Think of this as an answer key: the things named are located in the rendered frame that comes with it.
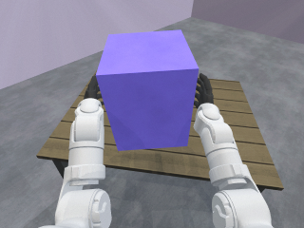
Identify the robot right hand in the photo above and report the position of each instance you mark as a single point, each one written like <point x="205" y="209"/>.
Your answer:
<point x="205" y="95"/>

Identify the robot right forearm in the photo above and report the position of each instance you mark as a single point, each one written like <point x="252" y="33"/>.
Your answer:
<point x="227" y="172"/>

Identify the carton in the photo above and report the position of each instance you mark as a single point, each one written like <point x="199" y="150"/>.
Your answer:
<point x="148" y="83"/>

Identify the robot left forearm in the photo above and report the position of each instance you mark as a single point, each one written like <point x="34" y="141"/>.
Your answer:
<point x="86" y="148"/>

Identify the right robot upper arm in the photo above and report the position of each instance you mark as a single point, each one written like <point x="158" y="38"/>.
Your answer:
<point x="240" y="208"/>

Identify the robot left hand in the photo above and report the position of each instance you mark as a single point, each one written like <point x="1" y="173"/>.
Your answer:
<point x="93" y="89"/>

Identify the left robot upper arm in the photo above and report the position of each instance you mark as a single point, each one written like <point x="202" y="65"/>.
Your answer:
<point x="89" y="208"/>

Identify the table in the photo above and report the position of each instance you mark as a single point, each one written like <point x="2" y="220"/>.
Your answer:
<point x="189" y="161"/>

